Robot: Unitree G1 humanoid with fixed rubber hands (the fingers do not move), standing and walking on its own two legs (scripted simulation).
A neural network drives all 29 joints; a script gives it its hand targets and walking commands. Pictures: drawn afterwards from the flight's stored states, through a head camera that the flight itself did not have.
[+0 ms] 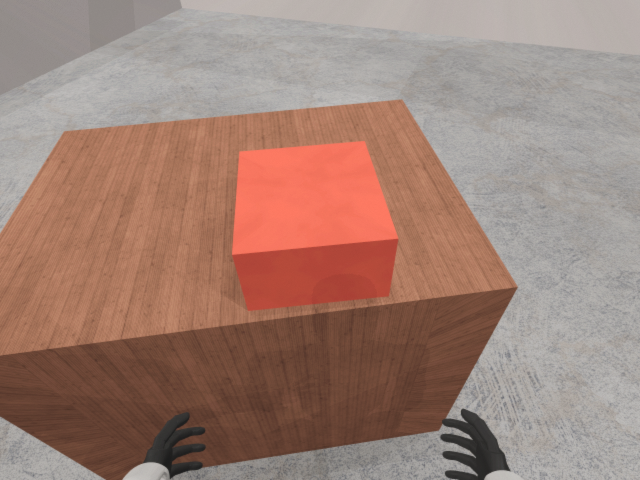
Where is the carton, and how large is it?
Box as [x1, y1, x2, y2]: [232, 141, 397, 310]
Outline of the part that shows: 364,141 239,152 232,256 248,310 388,295 397,243 397,236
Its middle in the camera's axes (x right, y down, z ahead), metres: -0.01 -0.03 +0.70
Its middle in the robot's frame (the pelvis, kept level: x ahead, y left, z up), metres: +0.54 +0.04 +0.00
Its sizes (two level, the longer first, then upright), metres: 0.263 0.239 0.141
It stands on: a pedestal, 0.72 m high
